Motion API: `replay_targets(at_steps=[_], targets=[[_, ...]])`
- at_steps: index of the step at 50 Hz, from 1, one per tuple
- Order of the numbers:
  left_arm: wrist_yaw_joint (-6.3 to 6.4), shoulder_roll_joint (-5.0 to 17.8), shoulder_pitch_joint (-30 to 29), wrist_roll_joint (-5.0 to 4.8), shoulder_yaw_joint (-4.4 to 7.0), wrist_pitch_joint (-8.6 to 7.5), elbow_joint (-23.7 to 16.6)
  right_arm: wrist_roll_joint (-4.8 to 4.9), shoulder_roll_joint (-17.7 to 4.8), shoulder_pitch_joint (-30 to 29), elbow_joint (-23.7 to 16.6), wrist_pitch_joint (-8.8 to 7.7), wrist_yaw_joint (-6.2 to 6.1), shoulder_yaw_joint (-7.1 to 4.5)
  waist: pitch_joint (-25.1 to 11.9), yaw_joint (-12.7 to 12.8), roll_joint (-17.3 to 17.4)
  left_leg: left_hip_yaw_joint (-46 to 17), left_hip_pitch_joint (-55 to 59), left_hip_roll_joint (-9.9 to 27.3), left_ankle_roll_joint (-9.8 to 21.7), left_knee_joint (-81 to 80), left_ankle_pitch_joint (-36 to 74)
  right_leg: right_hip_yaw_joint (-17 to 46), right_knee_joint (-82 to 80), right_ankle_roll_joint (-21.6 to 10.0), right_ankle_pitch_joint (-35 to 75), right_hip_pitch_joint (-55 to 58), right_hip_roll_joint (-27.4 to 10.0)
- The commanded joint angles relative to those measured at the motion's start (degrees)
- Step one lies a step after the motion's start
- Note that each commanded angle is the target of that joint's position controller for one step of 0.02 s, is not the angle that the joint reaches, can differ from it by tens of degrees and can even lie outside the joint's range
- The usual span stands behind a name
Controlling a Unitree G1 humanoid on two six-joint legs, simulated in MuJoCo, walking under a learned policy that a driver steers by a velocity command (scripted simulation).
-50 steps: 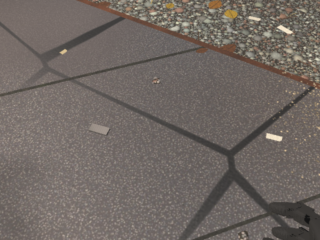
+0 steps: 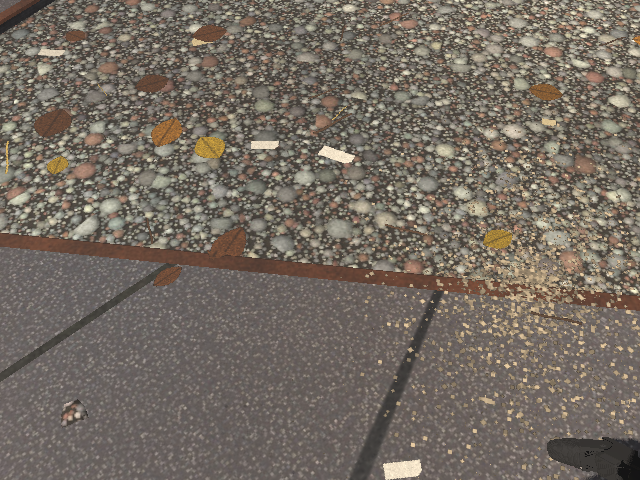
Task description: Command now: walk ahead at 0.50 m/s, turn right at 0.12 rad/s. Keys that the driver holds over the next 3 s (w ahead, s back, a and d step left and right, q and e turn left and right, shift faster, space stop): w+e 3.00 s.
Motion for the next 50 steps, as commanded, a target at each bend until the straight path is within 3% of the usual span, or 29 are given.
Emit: replay_targets(at_steps=[1,2,3,4,5,7,11,15,20,23,24,25,26,27,28,29,30,31,32,34,38,41,44,46,48,49,50], targets=[[-0.48,5.2,4.7,-0.88,0.06,-2.41,-3.8,0.62,-10.4,22.1,1.5,0.04,-0.46,-3.85,-22.7,-9.9,12.9,-45.1,51.4,23.1,15.0,-12.8,-15.9,5.8,39.9,0.6,-4.1,-37.5,1.2],[-0.64,8.3,-2.1,-2.28,1.08,-2.72,-5.5,0.55,-8.3,18.1,1.1,0.21,-0.96,-3.15,-12.8,-10.4,7.8,-35.9,43.7,21.7,12.2,-14.0,-17.2,5.0,41.2,0.3,0.1,-41.3,-1.6],[-0.45,7.7,-6.1,-2.10,0.86,-2.84,-6.7,-0.01,-7.6,14.4,0.7,0.42,-1.24,-2.80,-7.7,-8.9,2.7,-28.8,35.2,19.7,10.6,-15.3,-12.6,2.7,38.9,0.3,5.0,-40.0,-4.5],[-0.38,6.9,-7.9,-1.31,1.01,-2.73,-7.1,-0.43,-6.4,12.1,1.0,0.27,-1.21,-2.44,-3.5,-7.3,1.6,-23.6,28.5,17.6,10.0,-17.1,-7.0,2.2,35.0,0.5,8.0,-38.6,-6.2],[-0.38,6.2,-6.6,-1.09,1.25,-2.25,-6.7,-0.97,-5.4,11.0,1.1,-0.21,-1.27,-2.12,-2.8,-5.3,3.5,-19.5,24.6,15.9,9.1,-18.6,-3.2,2.6,32.4,0.6,10.3,-35.2,-7.9],[-0.32,4.1,-3.9,-1.36,1.05,-1.04,-5.4,-0.63,-4.9,10.4,1.9,-0.87,-1.22,-2.17,-2.3,-4.0,4.9,-14.1,21.4,14.7,8.9,-21.3,1.5,2.1,29.7,1.3,11.7,-32.4,-8.4],[-0.16,2.3,-7.8,-0.72,0.75,-0.15,-6.9,-0.54,-7.3,11.1,4.0,-1.23,-1.62,-3.05,0.0,-4.1,3.4,-5.6,21.3,14.7,8.9,-23.6,11.3,2.3,21.6,2.7,19.7,-37.3,-9.0],[-1.60,1.0,-14.3,-0.75,0.24,-0.98,-8.6,-0.24,-8.3,11.4,4.9,-0.48,-2.42,-3.21,1.4,-6.3,3.1,2.8,22.0,12.2,6.4,-24.6,12.6,-2.1,7.4,2.3,32.0,-34.6,-8.4],[-3.29,0.5,-22.0,-0.90,-0.02,-1.00,-12.7,0.81,-10.2,15.7,7.4,1.49,-2.90,-3.94,3.8,-8.7,2.3,5.7,31.6,15.8,5.7,-21.8,16.9,-5.5,-0.7,0.4,29.6,-37.1,-7.4],[-3.98,2.7,-20.0,-0.72,1.19,-0.66,-13.9,1.45,-12.3,14.5,7.3,2.91,-3.57,-4.61,0.7,-5.6,4.8,7.9,35.8,16.6,3.9,-12.9,39.4,-9.7,-1.6,-2.5,20.4,-31.1,-3.4],[-3.98,4.3,-15.6,-0.70,2.12,-0.45,-13.2,1.48,-13.0,13.8,7.0,3.46,-3.95,-4.83,-2.1,-2.9,5.8,8.7,35.7,16.2,3.3,-5.9,47.2,-11.1,-1.6,-3.9,17.7,-25.3,-1.2],[-3.61,6.8,-7.2,-0.86,3.69,-0.36,-11.1,1.61,-13.0,12.7,6.6,3.92,-4.32,-4.71,-6.3,1.9,5.0,10.2,31.7,14.5,1.7,5.2,47.7,-11.4,-5.1,-6.0,20.1,-13.5,1.0],[-2.53,11.2,2.8,-0.94,5.64,0.16,-8.7,0.84,-11.4,12.9,5.6,3.65,-4.64,-3.89,-11.8,6.3,0.3,10.2,18.5,12.1,-0.7,21.8,33.1,-2.5,-6.9,-9.2,21.2,4.5,-3.1],[-1.87,17.3,2.1,-1.60,6.43,-0.01,-8.9,-1.30,-2.8,18.2,2.4,2.07,-3.54,-1.15,-16.1,-0.8,-14.9,6.7,-8.3,0.2,-4.4,42.2,-23.1,28.8,-9.9,-19.8,14.1,23.7,-18.0],[-1.99,13.2,3.7,-1.18,5.14,-0.81,-10.5,0.52,-6.3,13.6,1.8,-0.34,-2.60,-1.38,-23.3,3.0,-9.3,-6.5,-15.8,-1.6,-3.8,49.6,-28.9,42.6,-17.6,-22.8,7.3,27.6,-21.8],[-2.03,10.0,1.7,-0.72,4.21,-1.43,-10.0,2.59,-9.1,7.8,-0.2,-1.69,-1.99,-2.09,-15.3,3.9,-6.6,-7.6,-20.3,1.6,-2.5,48.4,-23.3,33.7,-19.0,-19.5,10.9,22.6,-19.9],[-2.00,8.4,-1.8,-0.97,3.66,-1.73,-10.3,2.15,-8.7,6.9,-0.4,-2.39,-2.08,-1.83,-10.1,1.3,-2.2,-7.4,-18.3,4.2,-1.9,42.9,-18.1,26.6,-19.2,-17.1,15.6,14.0,-17.3],[-1.93,6.8,-5.9,-0.88,3.12,-1.71,-11.0,0.59,-8.8,6.5,0.0,-2.51,-2.42,-2.13,-6.6,-1.1,-0.3,-7.1,-14.8,5.8,-2.4,37.7,-15.5,21.9,-20.0,-15.6,21.3,5.9,-15.1],[-1.69,5.4,-8.3,-0.23,2.54,-1.75,-12.0,-0.09,-9.3,7.3,0.2,-1.96,-2.44,-2.57,-5.2,-3.2,-1.3,-7.4,-10.8,6.9,-3.0,35.2,-13.5,18.9,-21.4,-15.2,26.1,0.5,-13.5],[-1.27,5.8,-9.7,-0.12,2.59,-1.82,-12.4,-0.53,-8.4,8.8,0.1,-0.59,-2.33,-2.56,-4.1,-5.1,-2.1,-6.4,-7.6,7.0,-4.9,31.3,-12.2,16.4,-23.2,-15.7,31.3,-5.6,-12.2],[0.10,8.2,-7.0,-0.51,3.21,-1.57,-10.8,-0.93,-5.2,2.2,-2.0,0.52,-2.52,-1.39,-1.1,-3.2,-2.4,-4.4,-5.4,5.0,-7.6,16.1,0.0,9.7,-23.6,-13.4,32.2,-13.3,-8.1],[0.49,8.5,-4.0,-0.82,3.30,-1.03,-9.5,-0.27,-4.4,-3.8,-3.4,0.15,-2.06,-0.97,-0.8,-0.3,-3.7,-4.1,-0.3,1.9,-7.7,4.5,9.8,9.4,-22.3,-10.9,25.5,-14.9,-6.4],[0.58,8.1,-1.4,-1.35,3.23,-0.65,-8.1,0.51,-6.2,-6.2,-4.6,-0.39,-1.47,-1.66,-1.0,0.4,-4.6,-6.2,0.7,1.0,-6.6,-0.7,9.2,14.3,-18.4,-9.9,21.4,-10.6,-8.3],[0.77,7.9,-1.4,-1.26,3.23,-0.33,-7.9,0.61,-7.5,-5.0,-4.5,-0.83,-1.13,-2.36,-1.3,-0.7,-5.8,-7.1,1.9,0.9,-5.0,-2.3,4.6,18.0,-14.6,-9.1,21.2,-7.0,-9.8],[0.71,6.8,-2.8,-1.02,2.99,0.05,-8.3,0.48,-8.5,1.4,-3.0,-1.28,-1.35,-3.32,-3.0,-4.3,-6.9,-5.5,10.4,0.4,-2.6,-5.1,2.0,18.7,-9.1,-7.3,23.9,-7.2,-8.5],[0.46,4.1,-3.0,-0.63,2.03,-0.08,-8.9,-0.33,-10.4,7.8,-2.1,-1.61,-1.71,-4.17,-8.3,-7.4,-5.1,-8.5,21.8,4.5,0.1,-4.6,1.4,15.9,0.7,-5.3,24.0,-10.5,-5.4],[0.37,0.6,1.5,-0.92,0.94,-0.34,-10.1,-1.58,-14.9,15.4,-1.5,-1.56,-2.16,-5.25,-17.2,-8.0,6.0,-25.5,42.3,17.3,6.8,-5.6,-4.5,8.4,19.6,-1.3,11.9,-25.3,1.3]])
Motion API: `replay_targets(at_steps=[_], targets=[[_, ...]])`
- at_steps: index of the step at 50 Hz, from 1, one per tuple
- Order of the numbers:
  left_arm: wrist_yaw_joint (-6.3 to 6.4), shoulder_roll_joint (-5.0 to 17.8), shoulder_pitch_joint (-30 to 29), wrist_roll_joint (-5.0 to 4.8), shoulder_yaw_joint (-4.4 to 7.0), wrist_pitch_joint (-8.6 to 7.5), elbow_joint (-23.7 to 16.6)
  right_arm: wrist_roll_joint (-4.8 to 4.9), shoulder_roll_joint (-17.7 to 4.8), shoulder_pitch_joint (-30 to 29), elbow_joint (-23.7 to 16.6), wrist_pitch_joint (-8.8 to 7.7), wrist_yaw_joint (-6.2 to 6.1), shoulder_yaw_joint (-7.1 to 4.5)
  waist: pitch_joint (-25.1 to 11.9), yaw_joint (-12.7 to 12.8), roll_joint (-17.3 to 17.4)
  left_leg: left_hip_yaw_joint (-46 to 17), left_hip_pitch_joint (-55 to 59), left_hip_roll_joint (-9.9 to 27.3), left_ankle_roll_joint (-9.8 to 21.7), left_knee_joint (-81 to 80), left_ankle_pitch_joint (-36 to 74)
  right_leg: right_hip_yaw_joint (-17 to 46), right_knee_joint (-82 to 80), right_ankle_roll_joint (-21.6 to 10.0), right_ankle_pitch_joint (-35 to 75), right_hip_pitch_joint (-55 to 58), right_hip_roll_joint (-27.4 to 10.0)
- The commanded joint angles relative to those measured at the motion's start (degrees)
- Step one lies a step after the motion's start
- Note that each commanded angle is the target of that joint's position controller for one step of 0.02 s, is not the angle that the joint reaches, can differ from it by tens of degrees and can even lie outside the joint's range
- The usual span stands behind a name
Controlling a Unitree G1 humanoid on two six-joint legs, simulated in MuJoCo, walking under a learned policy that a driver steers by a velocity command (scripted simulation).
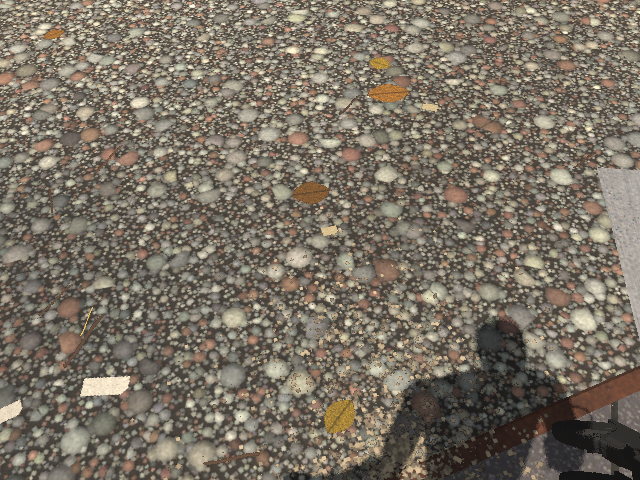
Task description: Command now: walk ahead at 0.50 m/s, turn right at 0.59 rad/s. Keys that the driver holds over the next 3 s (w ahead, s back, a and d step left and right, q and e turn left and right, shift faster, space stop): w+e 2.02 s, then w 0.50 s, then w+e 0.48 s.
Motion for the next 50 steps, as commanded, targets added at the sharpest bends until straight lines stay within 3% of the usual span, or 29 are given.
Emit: replay_targets(at_steps=[1,2,3,4,6,8,10,16,20,22,23,24,25,26,27,28,29,30,31,33,35,39,41,45,48,49,50], targets=[[-0.08,2.1,5.3,-0.78,-0.81,-1.43,-6.2,-0.18,-14.6,20.0,0.7,-0.07,-0.28,-5.18,-20.5,-7.6,20.2,-43.7,48.1,26.3,15.4,-10.2,-22.2,-3.2,34.5,1.2,-6.9,-34.6,-0.8],[-0.08,7.3,2.3,-1.15,0.48,-1.32,-5.2,0.65,-9.7,17.2,-0.4,0.26,-0.45,-3.92,-12.9,-8.6,11.9,-41.0,42.5,25.1,13.7,-12.5,-30.9,-2.1,40.3,1.9,-2.9,-39.4,-4.6],[-0.13,8.7,-3.2,-0.69,0.91,-1.01,-6.0,0.56,-7.8,14.9,-0.7,0.83,-0.84,-3.35,-6.6,-9.1,6.7,-31.9,35.4,22.8,11.5,-12.8,-27.2,-4.5,41.4,2.3,1.8,-39.8,-6.5],[-0.19,8.0,-5.9,-0.07,0.97,-0.90,-6.8,0.06,-7.0,12.6,-0.4,1.12,-0.94,-2.95,-2.4,-8.0,3.9,-24.9,28.2,20.3,10.6,-14.0,-19.9,-5.5,39.2,2.5,5.2,-38.1,-8.2],[-0.65,5.9,-6.1,-0.24,1.03,-0.45,-7.0,-0.49,-5.2,10.4,0.4,0.94,-1.08,-2.38,0.5,-5.7,6.0,-15.3,20.8,16.5,9.5,-16.7,-10.9,-6.1,34.6,2.4,8.7,-33.9,-11.1],[-0.86,3.6,-6.3,-0.40,0.60,0.22,-7.3,0.13,-5.2,10.5,1.4,0.40,-0.94,-2.63,1.0,-5.4,6.5,-9.6,19.1,15.8,10.2,-19.0,-5.5,-7.5,31.7,2.7,10.1,-33.2,-11.9],[-0.91,2.7,-8.5,0.04,0.27,0.48,-8.3,0.16,-6.9,11.3,2.7,0.11,-0.91,-3.28,1.4,-5.5,4.8,-5.9,19.9,16.6,11.2,-20.2,0.0,-7.6,27.2,3.3,13.2,-35.1,-12.5],[-2.85,1.2,-17.1,0.06,-0.69,-0.61,-9.9,0.61,-9.8,12.6,5.2,1.00,-1.38,-4.02,2.6,-8.3,3.3,6.3,22.7,15.0,9.1,-20.7,6.9,-12.2,8.2,2.7,28.5,-31.4,-11.8],[-3.99,1.9,-21.9,-0.17,-0.50,-0.50,-12.3,1.89,-11.9,15.2,7.1,2.17,-1.47,-4.67,4.2,-8.9,3.3,9.3,28.7,17.3,7.8,-18.8,11.2,-14.8,1.6,0.4,24.7,-30.0,-10.4],[-4.26,3.8,-20.1,0.21,0.54,-0.33,-12.7,2.46,-13.7,14.9,7.3,2.88,-1.72,-5.18,2.0,-6.5,4.6,11.6,31.4,17.5,6.7,-12.2,28.9,-17.7,0.0,-1.9,18.9,-24.6,-7.3],[-4.19,5.6,-15.6,0.31,1.55,-0.12,-11.9,2.69,-14.5,14.6,7.3,3.35,-1.90,-5.38,-0.9,-3.6,5.2,13.0,31.4,17.0,5.9,-4.8,37.8,-19.4,-0.9,-3.5,16.9,-18.1,-4.9],[-3.75,8.3,-6.4,0.10,3.24,0.13,-9.4,2.78,-13.8,13.9,7.0,3.71,-2.15,-5.05,-5.6,1.6,4.0,15.0,27.0,15.1,4.2,6.8,39.9,-20.1,-4.2,-5.6,19.9,-5.1,-2.4],[-2.61,12.9,4.1,-0.19,5.20,0.74,-6.8,1.20,-11.2,14.8,6.0,3.57,-2.38,-3.85,-11.3,5.7,-1.8,15.0,12.7,12.8,1.8,24.9,23.0,-9.4,-4.8,-9.1,18.7,13.3,-8.2],[-2.32,19.2,1.3,-0.98,5.57,0.08,-7.6,-1.13,-3.1,19.1,2.1,2.13,-1.66,-1.15,-16.0,-2.2,-16.5,9.5,-12.3,1.0,-1.4,43.9,-29.0,23.8,-10.9,-19.7,7.3,29.0,-22.5],[-2.61,14.2,2.8,-0.66,4.01,-0.92,-9.1,1.08,-8.2,13.1,1.4,-0.01,-0.94,-1.84,-21.1,2.4,-10.1,-2.4,-18.5,1.0,-0.5,48.9,-29.9,33.6,-18.3,-20.7,-0.2,30.2,-24.8],[-2.77,10.9,0.5,-0.20,2.91,-1.79,-8.3,3.01,-10.8,8.1,-0.2,-1.09,-0.54,-2.54,-12.6,2.6,-7.6,-2.4,-22.0,3.5,0.6,46.7,-23.6,24.8,-19.4,-17.8,5.8,24.3,-23.1],[-2.76,9.5,-2.6,-0.17,2.39,-2.16,-8.3,2.25,-10.0,8.2,0.2,-1.56,-0.78,-2.23,-8.5,0.0,-4.0,-2.4,-19.1,5.8,0.9,41.9,-18.9,18.0,-18.8,-15.8,12.7,16.5,-20.6],[-2.62,7.9,-6.3,0.04,1.88,-2.09,-8.8,0.67,-10.1,8.4,1.0,-1.50,-1.12,-2.51,-5.8,-2.3,-2.3,-2.4,-15.2,7.4,0.3,37.1,-16.3,12.8,-19.0,-14.3,19.1,9.4,-18.4],[-2.37,6.8,-8.5,0.74,1.35,-2.09,-9.7,0.13,-10.4,9.3,1.3,-0.94,-1.04,-2.77,-4.9,-4.2,-3.1,-2.8,-11.3,8.3,-0.2,34.6,-14.2,10.0,-20.0,-14.0,24.1,4.5,-16.9],[-1.82,7.3,-9.8,0.98,1.42,-2.27,-9.6,-0.30,-8.9,10.0,1.6,0.25,-0.79,-2.54,-4.4,-5.7,-2.5,-1.3,-7.4,7.6,-2.0,30.2,-12.2,7.0,-21.3,-14.6,31.0,-1.5,-15.7],[-1.15,8.7,-8.6,1.01,1.80,-2.60,-8.7,-0.58,-7.9,8.1,1.4,0.84,-0.83,-2.32,-2.9,-5.5,-2.2,-0.8,-6.7,6.6,-3.6,25.0,-5.8,3.7,-21.7,-14.3,33.4,-5.6,-14.0],[0.39,8.8,-4.6,0.23,1.81,-2.11,-6.1,-0.35,-5.6,-1.0,-0.9,0.65,-0.22,-1.34,-0.1,-2.4,-3.7,-1.8,-3.6,3.5,-4.1,6.9,11.5,1.0,-20.3,-10.4,23.6,-9.5,-10.0],[0.66,9.0,-3.0,0.03,1.95,-2.06,-5.1,0.12,-5.7,-3.5,-1.6,0.41,0.56,-1.24,0.2,-1.4,-3.7,-2.6,-0.4,2.5,-3.4,2.9,16.2,2.8,-18.1,-9.6,18.7,-11.2,-10.3],[1.36,7.7,-1.0,-0.46,1.79,-1.44,-3.9,0.57,-6.8,-5.7,-2.7,0.11,1.68,-1.48,1.0,-0.9,-4.1,-6.5,-2.0,2.9,-1.8,-1.3,11.7,10.3,-9.9,-9.1,13.1,-6.0,-11.7],[1.69,7.8,-0.1,0.10,2.12,-0.23,-3.3,0.82,-7.6,-2.5,-1.8,-0.26,1.52,-2.23,0.9,-1.7,-5.9,-5.6,1.6,3.1,-0.3,-3.7,2.5,13.0,-3.1,-7.8,16.9,-2.6,-11.8],[1.49,6.5,0.3,0.18,1.65,0.01,-3.1,0.75,-8.1,2.1,-0.3,-0.53,1.14,-2.91,-0.9,-3.7,-5.1,-3.8,8.1,2.9,0.7,-6.0,3.6,11.9,1.9,-6.5,16.7,-3.4,-9.7],[0.84,3.4,1.2,0.37,0.46,-0.20,-2.9,0.01,-9.8,8.5,0.7,-0.91,0.91,-3.68,-6.2,-6.7,-2.4,-5.9,21.2,6.4,2.6,-2.6,4.6,8.3,14.3,-4.5,14.0,-9.3,-6.2]])
Over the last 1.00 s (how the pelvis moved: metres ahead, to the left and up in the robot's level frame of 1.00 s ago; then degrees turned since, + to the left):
0.56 -0.10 0.00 -30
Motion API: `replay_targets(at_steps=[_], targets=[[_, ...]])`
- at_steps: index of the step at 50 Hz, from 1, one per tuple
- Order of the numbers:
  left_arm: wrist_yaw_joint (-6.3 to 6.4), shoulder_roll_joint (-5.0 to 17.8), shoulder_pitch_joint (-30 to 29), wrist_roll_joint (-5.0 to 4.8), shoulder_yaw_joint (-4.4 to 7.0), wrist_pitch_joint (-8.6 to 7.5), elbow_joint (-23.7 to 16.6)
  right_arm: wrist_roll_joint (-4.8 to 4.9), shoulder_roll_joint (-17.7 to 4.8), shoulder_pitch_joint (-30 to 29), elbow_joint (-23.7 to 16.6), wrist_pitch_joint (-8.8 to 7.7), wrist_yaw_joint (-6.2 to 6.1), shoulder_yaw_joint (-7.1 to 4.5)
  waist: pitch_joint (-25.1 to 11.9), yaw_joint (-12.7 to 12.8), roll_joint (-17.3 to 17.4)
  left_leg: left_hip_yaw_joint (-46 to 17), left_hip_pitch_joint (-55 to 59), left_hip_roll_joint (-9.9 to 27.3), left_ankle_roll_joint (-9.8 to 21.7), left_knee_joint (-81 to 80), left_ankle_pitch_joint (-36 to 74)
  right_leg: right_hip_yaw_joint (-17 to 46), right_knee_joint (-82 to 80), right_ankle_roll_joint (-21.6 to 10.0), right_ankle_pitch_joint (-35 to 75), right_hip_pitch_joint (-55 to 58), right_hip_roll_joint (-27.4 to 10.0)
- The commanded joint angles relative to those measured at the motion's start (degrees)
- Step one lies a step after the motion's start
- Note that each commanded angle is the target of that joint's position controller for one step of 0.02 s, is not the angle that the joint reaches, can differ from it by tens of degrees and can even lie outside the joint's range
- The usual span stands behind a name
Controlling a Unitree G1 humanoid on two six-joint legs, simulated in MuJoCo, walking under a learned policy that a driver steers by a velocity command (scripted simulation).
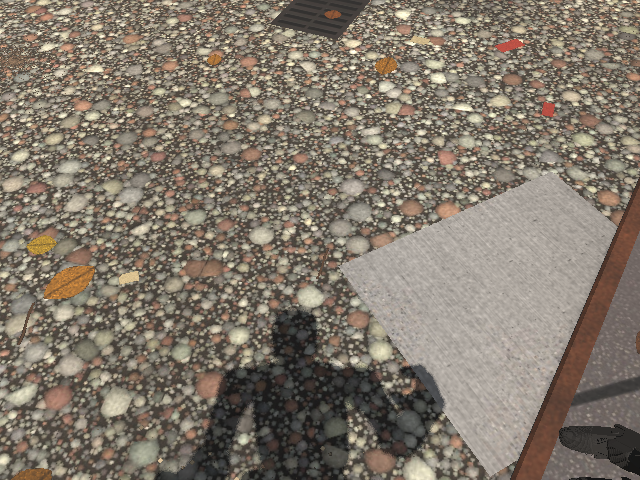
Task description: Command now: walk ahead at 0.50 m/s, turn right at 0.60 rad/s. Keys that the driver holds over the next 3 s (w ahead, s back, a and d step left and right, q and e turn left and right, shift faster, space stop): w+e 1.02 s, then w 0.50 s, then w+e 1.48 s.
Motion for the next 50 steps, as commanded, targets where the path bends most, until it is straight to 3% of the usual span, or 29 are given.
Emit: replay_targets(at_steps=[1,2,3,4,5,7,9,12,20,24,25,26,27,28,29,30,31,33,35,37,40,42,44,45,46,47,48,49,50], targets=[[-0.98,-1.4,4.9,1.03,-1.22,-0.53,-2.3,-0.79,-11.6,16.6,0.3,-1.04,-0.89,-4.13,-14.0,-7.0,6.1,-13.2,36.6,15.2,5.4,6.9,5.6,1.5,29.1,-1.7,-3.2,-21.6,-3.5],[-1.18,0.0,13.1,-1.39,-1.61,-1.61,-3.4,0.39,-16.4,23.2,2.9,-0.44,-0.61,-5.46,-19.8,-5.6,20.4,-41.2,49.0,27.6,16.7,-0.5,-7.1,-2.1,44.7,1.8,-4.4,-38.5,-0.8],[-0.30,5.4,7.3,-2.33,-0.62,-1.55,-3.1,0.76,-11.2,21.2,2.1,0.29,-0.61,-4.70,-14.6,-8.2,9.6,-42.2,45.7,26.3,15.8,-5.3,-22.8,-2.0,49.2,3.2,2.2,-44.9,-5.7],[0.00,8.6,-2.6,-1.41,0.25,-1.27,-4.5,0.25,-7.1,17.8,1.3,0.71,-1.11,-3.46,-6.1,-10.3,1.9,-31.8,37.0,22.8,12.8,-6.9,-23.7,-3.9,49.4,3.4,7.6,-45.7,-7.5],[0.16,8.4,-7.5,-0.56,0.54,-0.94,-5.7,-0.72,-5.8,14.4,0.8,0.95,-1.40,-2.61,-1.2,-9.8,-1.8,-24.1,28.4,20.1,11.4,-7.9,-17.0,-4.8,48.0,3.5,11.5,-43.7,-9.1],[-0.46,5.9,-7.9,0.03,0.61,-0.52,-7.0,-1.34,-3.8,11.4,1.7,0.63,-1.85,-1.86,2.5,-6.3,2.6,-13.2,18.3,15.0,9.6,-9.4,-5.0,-4.0,41.7,3.0,16.0,-38.8,-12.1],[-0.97,2.6,-6.5,-0.21,-0.06,-0.04,-7.3,-0.67,-3.0,12.6,3.4,0.39,-1.93,-1.88,1.3,-5.3,3.9,-7.0,17.8,13.7,9.4,-10.2,3.7,-6.3,40.2,2.6,15.0,-38.7,-13.1],[-1.44,0.6,-9.5,0.44,-0.87,0.05,-9.4,-0.70,-5.2,14.8,5.2,0.28,-2.19,-2.64,0.4,-5.6,1.4,-2.0,19.8,15.7,10.8,-10.9,15.9,-6.9,36.6,3.0,17.8,-42.8,-14.1],[-4.61,-2.5,-24.9,-0.24,-2.11,-1.24,-14.0,-0.06,-7.3,19.1,8.5,2.42,-3.57,-2.45,4.7,-10.0,0.4,11.3,24.8,14.2,6.9,-13.8,17.8,-14.6,8.6,1.4,33.4,-39.4,-12.9],[-5.65,1.1,-22.7,0.19,-0.38,-0.78,-14.3,0.83,-10.9,18.7,8.4,3.78,-4.11,-3.39,1.5,-6.1,4.2,15.7,30.1,15.6,5.7,-4.3,47.8,-20.4,2.4,-2.0,24.4,-27.2,-7.0],[-5.59,3.1,-18.1,0.19,0.63,-0.51,-13.5,0.98,-11.9,18.2,8.3,4.12,-4.36,-3.71,-1.1,-3.1,5.3,16.1,29.7,15.8,5.3,2.8,54.3,-21.0,0.9,-3.6,22.2,-20.4,-5.1],[-5.30,6.5,-10.0,0.16,2.39,-0.63,-10.4,1.00,-9.7,18.8,7.7,4.08,-4.49,-3.13,-5.8,0.4,1.9,17.1,21.9,13.9,4.0,14.1,54.5,-21.6,-2.2,-6.4,27.6,-3.9,-2.3],[-4.54,9.9,-1.0,0.06,4.66,-0.51,-7.4,1.02,-7.4,18.6,5.9,3.27,-4.21,-2.08,-11.8,4.6,-3.3,17.1,3.8,10.1,0.8,29.2,40.3,-12.2,-5.1,-12.5,29.0,17.8,-5.8],[-3.24,12.7,2.8,0.16,5.57,-0.11,-6.6,0.69,-5.0,13.6,2.5,1.62,-3.48,-0.73,-16.1,6.1,-15.9,13.9,-10.6,0.8,-1.3,51.4,-10.9,12.1,-15.8,-20.3,22.3,28.4,-19.7],[-2.96,11.0,-2.2,1.75,3.99,-0.51,-8.0,1.47,-6.4,11.9,0.5,-0.66,-2.35,-0.94,-18.7,3.0,-16.1,1.3,-13.4,0.2,0.6,56.3,-25.7,24.4,-21.5,-21.3,18.2,25.2,-23.3],[-2.87,9.2,-5.9,1.74,3.32,-0.99,-8.4,2.37,-7.2,7.4,-0.8,-1.56,-1.83,-1.15,-11.5,2.0,-12.2,0.3,-14.6,1.9,1.2,53.8,-24.6,20.6,-23.0,-19.8,19.0,16.9,-22.1],[-3.00,7.7,-7.8,1.08,3.03,-1.59,-7.7,2.10,-5.9,7.1,-1.3,-1.70,-1.74,-1.00,-6.3,-1.2,-8.3,0.1,-14.0,3.6,1.0,48.3,-23.6,15.9,-22.3,-18.3,23.2,10.5,-19.9],[-2.65,3.8,-13.2,0.76,2.14,-1.70,-7.9,0.78,-5.2,9.4,0.3,-0.70,-1.67,-1.33,-2.3,-5.5,-8.9,0.7,-8.2,6.4,-0.4,38.2,-22.2,6.9,-22.2,-15.3,24.0,-0.8,-14.8],[-1.79,3.2,-16.5,1.09,2.10,-1.15,-8.9,0.53,-3.9,9.8,1.2,0.52,-1.12,-0.97,-0.2,-7.0,-9.8,3.9,-1.6,4.9,-2.7,28.6,-21.2,2.8,-23.7,-14.5,23.3,-11.0,-12.5],[-0.84,5.1,-15.5,1.00,2.87,-0.63,-8.2,-0.29,-1.8,7.4,0.9,1.30,-0.75,-0.06,-0.2,-6.3,-10.0,5.5,4.6,2.8,-4.3,19.0,-16.6,0.4,-22.2,-14.3,22.2,-17.5,-11.3],[-0.07,6.7,-13.3,0.60,3.73,-0.42,-7.3,0.36,-3.2,5.4,0.5,1.78,-0.22,-0.18,-1.8,-4.7,-11.1,2.9,8.7,1.9,-5.1,11.9,-3.8,2.3,-17.5,-13.1,14.7,-19.9,-11.8],[0.09,5.6,-12.6,0.75,3.47,-0.47,-6.7,1.18,-4.3,6.4,1.0,1.92,-0.25,-0.68,-1.5,-5.4,-11.7,1.5,11.8,2.5,-4.6,9.5,-1.4,4.1,-13.0,-11.8,7.6,-21.7,-12.2],[0.06,2.7,-12.1,1.39,2.62,-0.56,-5.6,1.48,-5.2,13.6,4.1,1.96,-0.55,-1.92,-1.4,-9.0,-11.4,3.3,20.9,2.3,-3.9,9.7,-5.8,3.1,-4.0,-9.2,0.2,-27.5,-10.3],[-0.01,-0.6,-11.6,1.44,1.67,-0.62,-4.7,1.22,-5.0,20.9,6.7,1.67,-0.49,-2.51,-1.4,-12.5,-8.2,1.6,26.5,4.3,-3.6,7.4,-10.1,0.8,8.4,-6.9,-3.2,-32.0,-6.5],[-0.11,-6.0,-10.6,1.09,0.16,-0.72,-4.5,-0.37,-7.7,26.1,8.1,0.95,-0.47,-2.95,0.3,-13.3,3.8,-11.2,26.2,14.0,-2.8,4.1,-16.7,-1.6,35.7,-3.7,-6.4,-40.2,-1.4],[-0.85,-6.7,1.0,-0.29,-0.21,-1.30,-5.9,-0.99,-13.1,21.8,6.5,0.68,-0.17,-3.35,-0.3,-3.0,15.2,-35.2,24.9,25.5,3.0,-4.9,-16.9,-0.4,46.8,-2.5,-5.9,-47.7,-2.2],[-1.00,-1.1,-0.4,-2.53,0.75,-1.13,-6.1,0.17,-13.0,18.6,7.5,0.81,-0.20,-4.27,1.0,-3.3,15.7,-44.9,23.1,27.4,6.8,-13.9,-47.5,-0.8,49.4,-1.3,2.7,-52.9,-7.2],[-0.54,3.3,-7.1,-2.32,1.82,-0.62,-6.4,0.44,-8.5,12.5,5.5,0.83,-0.58,-3.07,6.8,-4.6,10.3,-35.1,17.9,23.3,6.8,-15.8,-49.3,-2.9,46.1,-0.5,11.9,-53.5,-9.3],[-0.07,4.7,-9.3,-0.99,2.38,0.11,-5.7,-0.50,-5.7,8.7,5.3,1.09,-0.98,-2.08,8.0,-4.5,6.8,-25.8,12.9,18.7,5.8,-14.9,-41.2,-4.7,43.9,0.6,16.4,-49.2,-10.2]])
Over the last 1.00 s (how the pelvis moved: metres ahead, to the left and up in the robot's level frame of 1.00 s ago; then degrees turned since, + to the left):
0.54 -0.14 -0.02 -36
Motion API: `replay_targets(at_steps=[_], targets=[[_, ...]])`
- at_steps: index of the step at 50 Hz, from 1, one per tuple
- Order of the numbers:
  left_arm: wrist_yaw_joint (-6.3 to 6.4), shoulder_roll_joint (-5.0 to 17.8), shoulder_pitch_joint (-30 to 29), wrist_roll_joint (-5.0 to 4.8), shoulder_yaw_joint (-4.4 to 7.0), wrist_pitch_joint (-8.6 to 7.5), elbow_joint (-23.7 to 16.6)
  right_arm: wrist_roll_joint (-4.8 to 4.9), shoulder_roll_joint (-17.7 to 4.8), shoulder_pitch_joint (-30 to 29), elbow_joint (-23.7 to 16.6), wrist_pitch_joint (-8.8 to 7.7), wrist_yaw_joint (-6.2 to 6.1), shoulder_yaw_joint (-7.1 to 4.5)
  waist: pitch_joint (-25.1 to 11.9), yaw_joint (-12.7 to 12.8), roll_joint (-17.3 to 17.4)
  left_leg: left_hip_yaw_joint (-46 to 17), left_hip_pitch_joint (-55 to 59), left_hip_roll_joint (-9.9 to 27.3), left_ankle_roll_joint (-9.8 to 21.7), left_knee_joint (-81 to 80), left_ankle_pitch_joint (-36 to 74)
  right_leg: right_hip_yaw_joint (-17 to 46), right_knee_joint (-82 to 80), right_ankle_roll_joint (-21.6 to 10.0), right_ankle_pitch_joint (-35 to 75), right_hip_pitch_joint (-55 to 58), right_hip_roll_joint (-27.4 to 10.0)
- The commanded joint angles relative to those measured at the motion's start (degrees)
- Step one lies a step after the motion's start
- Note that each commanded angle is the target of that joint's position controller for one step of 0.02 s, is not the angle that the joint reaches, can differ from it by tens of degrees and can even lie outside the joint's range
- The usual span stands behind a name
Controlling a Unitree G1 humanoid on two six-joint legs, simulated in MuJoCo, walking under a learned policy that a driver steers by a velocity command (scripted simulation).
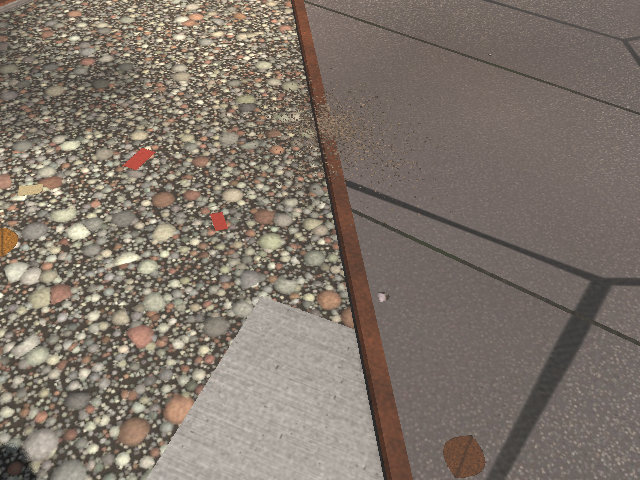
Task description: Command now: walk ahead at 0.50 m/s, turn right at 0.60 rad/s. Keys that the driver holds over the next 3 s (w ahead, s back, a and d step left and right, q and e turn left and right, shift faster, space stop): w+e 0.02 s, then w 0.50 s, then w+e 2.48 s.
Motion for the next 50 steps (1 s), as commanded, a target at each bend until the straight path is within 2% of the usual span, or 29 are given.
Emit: replay_targets(at_steps=[1,3,7,11,15,17,18,20,21,22,23,24,25,26,27,28,30,33,37,39,42,43,44,45,46,47,48,49,50], targets=[[0.35,7.1,-2.0,0.86,1.45,0.07,-5.0,-1.12,-7.9,-3.3,-2.9,-0.58,-1.19,-1.57,7.3,-0.4,14.3,-26.6,6.7,16.9,5.5,-29.4,-16.0,-0.2,4.6,4.6,10.4,-19.9,-6.3],[-0.09,5.2,-1.7,1.08,1.32,0.08,-4.0,-1.47,-6.5,-0.5,-0.9,-1.08,-2.26,-1.37,5.8,-1.5,13.7,-17.1,6.6,13.4,5.6,-29.8,-6.1,-0.4,0.0,5.3,14.7,-14.6,-6.1],[-0.86,1.3,-5.4,1.03,0.06,-0.79,-4.4,-1.18,-4.4,8.5,3.1,-1.09,-2.87,-1.06,3.0,-3.9,8.0,-11.6,19.7,14.7,7.9,-27.7,12.8,1.0,-8.2,4.0,17.9,-21.3,-5.1],[-2.35,-1.1,-12.3,1.96,-1.62,-1.62,-6.9,-0.39,-5.4,11.4,4.4,-0.13,-3.07,-0.91,2.2,-5.2,7.9,-7.0,25.1,16.0,8.4,-28.5,23.4,-5.9,-19.4,4.3,19.9,-21.7,-7.9],[-3.70,-3.1,-21.1,1.09,-3.15,-2.50,-9.7,0.56,-6.6,16.0,6.2,1.07,-3.03,-0.81,6.6,-8.2,8.5,-4.0,24.7,15.7,8.3,-30.6,24.3,-11.2,-30.8,4.4,18.9,-17.6,-7.5],[-4.27,-2.6,-22.3,0.95,-3.28,-2.85,-10.3,0.90,-8.0,16.4,6.4,1.76,-2.80,-1.11,7.3,-7.7,10.3,-2.1,23.1,15.9,8.8,-30.8,28.8,-15.1,-34.8,3.6,13.8,-11.2,-4.9],[-4.43,-1.4,-21.7,0.98,-2.90,-2.99,-10.5,1.17,-8.8,16.0,6.5,1.86,-2.73,-1.25,6.6,-6.2,12.0,-1.3,22.1,16.0,8.7,-28.8,36.5,-15.8,-36.5,2.5,12.2,-5.9,-3.7],[-4.32,2.2,-13.8,0.86,-1.12,-3.05,-8.8,2.03,-9.8,14.3,7.1,1.76,-3.09,-1.40,0.3,0.5,14.6,1.5,22.5,15.5,6.2,-18.3,58.7,-14.6,-42.8,-0.4,17.6,9.9,-1.3],[-3.99,5.2,-5.8,1.44,0.26,-2.98,-5.5,2.23,-8.7,14.5,6.8,1.59,-3.18,-1.25,-5.5,4.0,12.8,3.8,16.9,13.1,4.4,-8.4,62.2,-15.6,-45.5,-2.2,20.8,24.8,0.6],[-3.72,8.5,2.8,2.35,1.65,-2.84,-2.7,1.90,-5.2,15.8,5.4,0.90,-2.60,0.01,-13.7,6.0,5.6,4.7,-3.4,9.5,0.6,7.9,53.2,-1.4,-43.8,-7.6,14.1,48.3,-8.3],[-2.38,10.1,13.3,1.87,2.71,-2.02,0.4,1.10,-4.1,10.9,3.8,-0.26,-2.33,0.99,-23.2,10.7,-4.4,2.6,-11.3,2.4,-1.0,29.1,11.8,19.6,-53.9,-12.5,3.3,56.0,-20.0],[-1.91,8.5,8.3,2.54,1.39,-1.99,0.7,1.77,-6.3,7.7,2.0,-1.72,-1.81,-0.43,-19.3,7.7,-6.6,-5.0,-16.4,3.1,0.8,34.9,-7.8,24.9,-60.4,-11.9,4.0,50.4,-22.9],[-1.83,7.1,1.3,2.89,0.65,-2.32,-0.5,2.95,-7.6,2.1,-0.3,-2.24,-1.71,-1.18,-10.3,5.2,-3.7,-5.1,-18.0,5.4,2.1,33.7,-5.9,18.8,-61.3,-10.0,5.8,40.6,-21.0],[-2.15,5.1,-2.7,2.89,0.11,-3.11,-0.1,2.75,-6.4,0.1,-0.8,-1.99,-1.82,-1.24,-4.0,2.6,-0.5,-4.1,-17.1,7.1,2.4,29.8,-3.2,12.4,-62.9,-8.7,11.4,32.7,-18.5],[-2.40,2.7,-5.6,2.81,-0.48,-3.91,0.2,1.87,-6.1,0.7,-0.1,-1.30,-2.24,-1.72,-2.0,0.1,-1.3,-3.9,-13.9,8.4,2.1,26.7,-1.1,7.1,-64.0,-7.8,14.8,27.1,-15.5],[-2.56,0.9,-7.9,2.63,-0.82,-4.11,0.4,1.61,-4.8,3.2,0.9,-0.54,-2.44,-1.81,-0.8,-2.2,-3.2,-3.8,-10.4,8.6,1.5,24.6,0.2,3.4,-65.1,-7.5,14.8,22.6,-13.2],[-2.25,0.3,-8.2,2.17,-0.90,-4.18,1.1,0.99,-3.2,4.6,1.9,0.47,-2.17,-1.72,0.9,-4.0,-3.4,-1.7,-6.7,7.6,-0.3,21.2,2.6,0.7,-67.5,-8.3,15.4,16.6,-11.8],[-0.90,4.0,-6.4,1.74,0.18,-4.17,2.4,-0.14,-3.1,-3.2,-0.1,0.66,-1.97,-1.28,3.5,-3.4,-1.7,-0.7,-6.2,6.3,-3.2,7.9,11.0,-0.6,-68.2,-9.1,15.4,13.0,-11.7],[0.50,7.5,-4.7,1.00,1.57,-4.37,3.7,0.79,-4.6,-10.9,-1.2,0.97,-0.88,-0.91,2.8,-2.1,-1.4,-4.0,-0.2,4.8,-5.3,-6.0,21.5,0.0,-62.4,-7.8,10.6,11.0,-11.9],[0.78,7.2,-4.1,1.18,1.55,-4.55,4.1,1.68,-6.0,-11.2,-1.0,1.37,-0.63,-1.11,2.3,-2.6,-1.1,-5.8,1.5,6.1,-5.2,-6.6,21.2,2.7,-58.2,-7.3,6.1,10.7,-13.1],[0.99,5.4,-2.6,2.52,1.00,-3.41,4.3,2.20,-7.5,-6.3,1.6,0.91,-0.27,-2.10,0.9,-4.9,0.0,-3.6,7.9,6.4,-3.8,-10.2,15.6,4.5,-47.0,-5.0,0.5,10.4,-11.8],[0.87,2.9,-1.2,3.07,0.30,-2.82,4.6,2.01,-8.0,1.2,4.8,0.62,-0.15,-2.98,-1.7,-7.6,2.5,-0.8,16.4,4.8,-3.5,-10.6,12.5,2.4,-36.8,-3.5,-2.7,7.1,-8.4],[0.36,-1.0,0.5,2.84,-0.68,-2.50,5.7,0.98,-8.3,10.4,7.8,0.12,0.17,-3.61,-4.6,-11.3,8.7,-3.7,28.0,8.0,-2.4,-9.8,8.8,-2.2,-15.3,-0.2,-8.8,-2.3,-2.5],[0.07,-6.4,1.1,2.97,-2.25,-2.88,5.1,-0.70,-9.1,14.0,8.6,-0.19,0.44,-2.88,-3.2,-10.1,18.7,-14.5,30.2,15.8,-1.3,-2.7,24.2,-1.8,11.1,1.6,-16.2,-17.4,0.7],[-0.45,-4.5,14.6,-1.36,-1.68,-4.05,3.8,-1.32,-15.9,13.2,9.1,-0.26,0.90,-4.03,-10.1,-1.7,28.7,-42.8,33.0,28.3,9.4,-18.1,13.1,0.6,17.6,1.9,-10.1,-24.1,0.9],[-0.04,0.2,7.3,-2.65,-1.12,-3.81,2.4,0.17,-12.8,8.1,8.6,-0.26,0.90,-3.82,-5.3,-3.0,18.9,-45.0,28.8,29.1,11.7,-25.0,-7.3,-1.3,21.8,2.8,-3.0,-29.6,-3.6],[0.27,2.8,-1.5,-1.68,-0.75,-3.14,0.5,0.02,-7.6,2.9,7.4,-0.23,0.40,-2.39,0.6,-4.7,13.0,-35.4,22.0,25.6,10.3,-26.0,-13.2,-2.1,21.7,2.5,3.3,-30.9,-5.7],[0.76,2.6,-4.2,-0.51,-0.69,-2.07,0.4,-0.94,-4.3,-1.8,6.5,-0.15,-0.15,-0.98,2.4,-3.5,9.4,-28.8,15.3,22.4,8.9,-25.7,-11.1,-2.5,22.6,2.6,6.6,-28.6,-6.7],[0.68,2.5,-3.9,0.04,-0.53,-1.47,-0.1,-1.26,-3.7,-3.5,6.9,-0.27,-0.67,-0.55,3.6,-1.8,11.9,-23.9,10.5,20.8,8.6,-25.4,-5.7,-1.1,20.2,3.1,8.7,-25.8,-7.6]])
Over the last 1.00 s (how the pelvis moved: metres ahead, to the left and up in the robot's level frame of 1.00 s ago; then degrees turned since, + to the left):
0.53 -0.05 -0.02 -36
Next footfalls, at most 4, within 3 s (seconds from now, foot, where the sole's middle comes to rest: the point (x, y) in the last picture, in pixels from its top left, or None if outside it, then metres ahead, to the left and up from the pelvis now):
0.40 right None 0.36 -0.17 -0.71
0.88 left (288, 467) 0.58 0.08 -0.75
1.34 right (459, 404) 0.72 -0.29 -0.72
1.86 left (473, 282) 1.09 -0.38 -0.72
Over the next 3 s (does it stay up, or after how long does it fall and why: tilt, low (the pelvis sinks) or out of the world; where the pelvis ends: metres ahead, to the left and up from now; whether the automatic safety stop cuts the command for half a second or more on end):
stays up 1.14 -0.90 0.06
